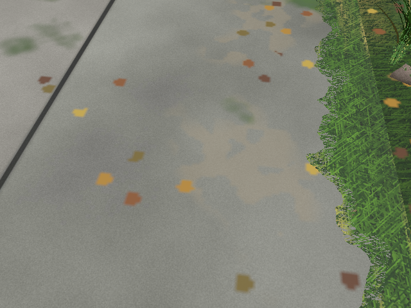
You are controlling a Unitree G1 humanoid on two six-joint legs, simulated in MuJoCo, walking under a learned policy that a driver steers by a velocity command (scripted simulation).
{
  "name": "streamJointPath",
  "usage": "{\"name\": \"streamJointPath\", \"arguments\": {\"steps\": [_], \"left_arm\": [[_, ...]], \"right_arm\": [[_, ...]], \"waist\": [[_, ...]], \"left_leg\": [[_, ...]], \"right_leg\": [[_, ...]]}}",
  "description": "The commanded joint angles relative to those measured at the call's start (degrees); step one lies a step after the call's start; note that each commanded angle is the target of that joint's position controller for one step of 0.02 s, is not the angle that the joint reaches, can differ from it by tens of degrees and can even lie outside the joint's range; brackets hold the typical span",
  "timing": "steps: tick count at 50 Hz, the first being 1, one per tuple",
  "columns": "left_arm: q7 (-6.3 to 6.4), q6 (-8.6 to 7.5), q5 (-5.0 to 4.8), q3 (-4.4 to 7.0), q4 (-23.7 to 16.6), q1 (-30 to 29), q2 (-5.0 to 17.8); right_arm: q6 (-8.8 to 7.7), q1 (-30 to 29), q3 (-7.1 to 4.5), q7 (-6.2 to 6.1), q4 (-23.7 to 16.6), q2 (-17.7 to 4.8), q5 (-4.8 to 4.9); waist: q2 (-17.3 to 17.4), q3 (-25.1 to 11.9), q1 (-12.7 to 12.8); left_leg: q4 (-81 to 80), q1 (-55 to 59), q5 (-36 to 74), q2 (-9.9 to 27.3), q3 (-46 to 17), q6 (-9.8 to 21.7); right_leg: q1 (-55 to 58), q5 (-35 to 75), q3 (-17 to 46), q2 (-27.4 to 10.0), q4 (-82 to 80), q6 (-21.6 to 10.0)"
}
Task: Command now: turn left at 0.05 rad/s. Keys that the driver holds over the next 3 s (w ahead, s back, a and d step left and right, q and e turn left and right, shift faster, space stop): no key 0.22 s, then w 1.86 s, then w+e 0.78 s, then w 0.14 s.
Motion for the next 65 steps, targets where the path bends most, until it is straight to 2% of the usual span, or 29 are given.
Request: {"name": "streamJointPath", "arguments": {"steps": [1,11,14,16,19,21,22,23,24,25,26,28,30,33,36,39,42,44,46,47,48,49,50,51,52,53,56,60,65], "left_arm": [[0.8,0.02,-0.08,1.65,-1.8,-1.4,7.2],[1.72,0.52,-0.22,1.85,3.8,-0.1,7.2],[1.91,0.37,-0.91,1.79,4.8,0.1,6.5],[1.53,-0.97,-1.43,1.65,3.0,-2.6,6.0],[0.07,-3.43,-2.63,1.96,3.0,-0.9,6.5],[-0.71,-4.52,-2.51,2.18,6.3,6.0,6.0],[-0.79,-4.54,-1.9,2.7,9.0,10.9,6.4],[-0.67,-4.56,-1.34,3.31,10.7,17.0,8.6],[-0.98,-4.74,-1.38,4.79,11.0,21.9,16.0],[-1.2,-5.42,-0.34,3.73,10.0,19.1,13.5],[-0.96,-5.95,-0.67,2.85,8.3,14.9,10.2],[-0.96,-6.12,-1.25,2.22,6.6,11.9,8.6],[-0.86,-5.65,-0.77,1.37,6.8,13.7,6.7],[-0.01,-4.85,-0.46,1.21,7.0,16.2,7.5],[0.74,-4.33,-0.49,1.24,6.5,16.8,8.8],[0.94,-4.16,-1.01,1.4,7.1,19.5,9.1],[0.99,-3.77,-1.59,1.94,7.3,19.8,9.5],[1.04,-3.33,-1.37,2.6,6.7,18.5,10.9],[1.14,-2.34,-0.69,2.62,5.8,17.2,10.8],[1.21,-2.32,0.53,1.59,4.2,18.2,8.1],[0.41,-3.54,-0.27,-0.72,4.2,26.4,-1.0],[-0.01,-5.1,-2.1,0.94,3.9,20.5,6.2],[-0.15,-6.05,-3.61,1.98,1.3,14.1,9.4],[0.27,-6.52,-3.34,1.91,0.7,11.3,8.9],[0.57,-6.42,-2.44,2.24,0.6,10.7,8.1],[0.55,-5.82,-1.99,2.27,0.8,12.1,7.1],[0.7,-3.93,-1.64,2.15,0.1,11.7,4.8],[0.52,-3.77,-0.53,2.02,-3.8,2.4,4.9],[-0.64,-4.76,-1.15,1.09,-7.1,-8.0,3.6]], "right_arm": [[-1.92,-0.5,-1.41,-0.05,-2.5,-6.8,-0.05],[-2.8,0.2,-0.61,-0.35,1.1,-6.2,0.24],[-2.18,2.5,-1.54,-0.78,2.6,-8.8,0.95],[-2.43,5.2,-2.19,-0.82,3.3,-11.0,1.4],[-3.72,3.2,-2.16,-0.9,3.0,-9.8,1.94],[-3.6,-1.9,-2.06,-0.64,1.7,-9.5,2.94],[-3.64,-2.9,-1.73,-0.56,1.3,-8.2,2.5],[-3.99,-3.8,-0.69,-0.28,0.5,-4.6,1.77],[-4.85,-4.4,-0.25,-0.45,-2.3,-2.6,1.92],[-5.7,-4.1,-1.2,-0.7,-2.0,-5.9,3.59],[-6.42,-2.6,-1.5,-0.3,-1.2,-7.0,4.39],[-7.27,-2.4,-1.87,0.29,0.0,-7.2,3.02],[-7.36,-4.2,-1.98,1.07,-0.4,-6.1,2.08],[-6.93,-7.8,-1.38,1.72,-1.6,-3.7,2.01],[-7.02,-14.1,-0.35,2.22,-3.7,-1.9,2.29],[-7.17,-18.5,-0.05,2.95,-5.2,-2.2,2.72],[-7.52,-20.0,-0.27,3.7,-6.2,-3.7,2.82],[-7.62,-16.1,-1.26,3.73,-5.5,-6.1,2.56],[-7.15,0.4,-3.56,2.79,-0.6,-10.0,2.66],[-6.65,10.7,-4.5,2.0,1.7,-13.6,1.94],[-6.68,12.4,-4.56,2.79,3.3,-15.7,1.58],[-6.91,10.2,-2.96,2.86,3.1,-9.6,1.86],[-7.28,4.9,-2.32,2.74,2.7,-7.9,1.88],[-7.69,0.7,-2.06,2.84,2.2,-7.3,1.59],[-8.08,-1.5,-1.87,3.03,2.1,-6.4,0.94],[-8.44,-2.5,-1.63,3.14,2.4,-5.6,0.31],[-8.98,-2.1,-1.46,3.11,4.1,-5.3,1.11],[-8.59,1.8,-2.0,1.72,6.1,-7.9,1.18],[-7.86,7.9,-2.15,0.97,8.9,-9.6,2.03]], "waist": [[5.1,-2.4,0.2],[2.1,-1.4,0.2],[5.9,-0.5,-1.3],[11.3,3.8,-2.9],[11.5,5.9,-1.0],[8.7,3.7,3.3],[6.4,1.9,5.0],[-1.8,-0.6,6.7],[-16.5,-2.0,7.1],[-11.8,0.7,5.8],[-7.7,4.2,3.7],[-5.0,4.6,2.3],[-5.2,2.9,2.6],[-4.0,2.4,3.3],[-4.1,3.9,4.6],[-4.4,5.9,5.4],[-4.5,6.1,3.7],[-5.8,1.8,0.2],[-6.0,-9.0,-8.4],[0.9,-17.4,-11.0],[17.7,-26.6,-5.3],[11.6,-20.6,-7.5],[9.1,-10.8,-6.2],[3.2,-6.7,-4.4],[1.7,-4.2,-2.5],[3.3,-4.4,-0.6],[3.7,-2.2,1.3],[2.7,1.2,-0.8],[2.5,2.0,-4.7]], "left_leg": [[-5.4,-1.9,11.5,4.0,-4.0,2.0],[-6.2,-2.5,8.8,3.2,-3.7,2.3],[-10.8,-2.7,-18.5,4.5,-7.8,5.6],[-17.5,-4.0,-31.0,12.5,-20.0,10.8],[-18.5,-2.6,-24.6,16.4,-23.0,12.9],[-15.1,-8.7,-17.1,11.8,-14.7,9.7],[-9.8,-12.3,-12.4,8.0,-10.0,7.8],[3.9,-17.6,-7.6,3.1,-3.0,4.8],[20.1,-28.5,-12.5,-3.5,3.6,1.3],[31.2,-33.5,-17.2,-1.5,-1.7,1.9],[35.1,-37.0,-11.6,1.6,-3.7,3.1],[33.9,-38.6,-1.8,5.0,-1.5,3.9],[30.1,-35.3,4.5,6.3,0.3,3.1],[23.2,-34.3,9.3,5.9,3.3,0.7],[11.6,-28.9,16.2,4.4,5.5,-0.3],[5.3,-25.5,19.9,3.1,6.2,0.3],[1.7,-24.8,18.3,2.8,5.0,2.7],[1.5,-18.0,15.1,0.6,6.1,4.8],[1.6,3.8,14.4,-1.6,7.8,8.1],[4.0,22.8,11.1,9.8,-5.8,11.5],[-5.9,37.4,-7.6,22.6,-35.9,20.7],[-12.5,32.0,-13.6,20.9,-39.2,18.0],[-13.8,23.4,-9.2,19.4,-30.1,15.6],[-15.2,14.8,-0.1,17.4,-23.1,14.8],[-16.5,8.3,6.8,15.6,-17.9,14.6],[-17.8,4.5,10.5,14.1,-14.6,14.5],[-21.7,-1.1,12.1,12.7,-8.9,15.2],[-23.9,-0.9,14.2,11.3,-4.3,14.6],[-22.9,2.3,15.5,10.4,0.0,12.5]], "right_leg": [[1.7,7.7,0.7,-1.4,-2.1,-0.7],[2.3,7.5,0.8,-1.4,-3.0,0.4],[-3.3,-8.7,-4.3,2.8,4.0,-0.1],[-10.7,-11.5,-4.4,2.3,12.5,-1.4],[-14.5,-14.6,-1.4,-1.7,14.4,-5.5],[0.5,-4.2,-4.2,-0.1,1.1,-6.9],[8.9,0.8,-4.1,1.4,-1.5,-6.0],[16.0,-4.3,6.7,-5.6,-6.8,-7.2],[21.1,-15.7,30.8,-18.0,-16.5,-15.0],[18.1,-22.4,39.2,-22.1,-19.5,-18.9],[17.1,-23.3,34.2,-20.4,-19.4,-17.6],[17.6,-13.4,23.9,-16.4,-19.6,-13.7],[16.7,-1.1,15.8,-13.2,-20.1,-11.7],[15.9,13.3,8.8,-11.1,-20.3,-12.1],[10.7,15.8,4.1,-9.4,-21.9,-11.6],[10.0,15.3,2.9,-10.7,-23.0,-12.0],[15.3,21.6,2.3,-13.4,-20.3,-11.1],[18.4,39.1,1.3,-14.1,-13.8,-9.9],[14.0,52.0,-1.6,-10.7,5.6,-7.5],[-0.5,32.5,-2.6,-7.6,23.9,-6.2],[-19.6,-15.1,0.7,4.4,42.9,-3.5],[-25.6,-17.4,6.8,2.0,49.2,-4.7],[-29.0,-12.4,5.0,-0.8,49.6,-5.6],[-26.7,-7.0,3.8,-3.7,47.0,-5.7],[-24.4,-3.6,3.3,-5.5,44.2,-5.3],[-20.6,-1.9,3.9,-7.1,42.6,-5.1],[-20.0,-1.0,2.8,-8.5,36.5,-3.6],[-26.0,11.4,1.5,-8.6,22.2,-1.3],[-21.8,22.3,-1.6,-4.9,6.5,-1.4]]}}
Next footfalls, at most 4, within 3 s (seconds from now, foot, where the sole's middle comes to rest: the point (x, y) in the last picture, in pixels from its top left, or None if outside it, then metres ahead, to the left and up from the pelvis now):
0.92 left None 0.43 0.11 -0.77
1.46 right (250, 242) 0.74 -0.13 -0.77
2.00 left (190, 172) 1.05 0.10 -0.77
2.56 right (249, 125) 1.32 -0.16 -0.77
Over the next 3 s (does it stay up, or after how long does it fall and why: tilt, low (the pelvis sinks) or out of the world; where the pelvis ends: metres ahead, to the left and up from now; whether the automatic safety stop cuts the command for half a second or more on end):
stays up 1.43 -0.10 0.00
